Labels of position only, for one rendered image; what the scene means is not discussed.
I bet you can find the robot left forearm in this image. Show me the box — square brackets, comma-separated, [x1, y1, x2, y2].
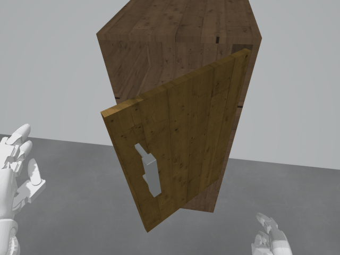
[0, 219, 20, 255]

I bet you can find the left robot hand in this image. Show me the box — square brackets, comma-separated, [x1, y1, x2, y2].
[0, 124, 46, 220]

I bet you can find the cupboard door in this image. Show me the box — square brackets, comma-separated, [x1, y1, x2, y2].
[101, 48, 251, 233]

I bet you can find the handle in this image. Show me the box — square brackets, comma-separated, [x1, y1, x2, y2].
[134, 143, 161, 197]

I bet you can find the right robot hand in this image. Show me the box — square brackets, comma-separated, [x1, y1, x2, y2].
[251, 212, 292, 255]

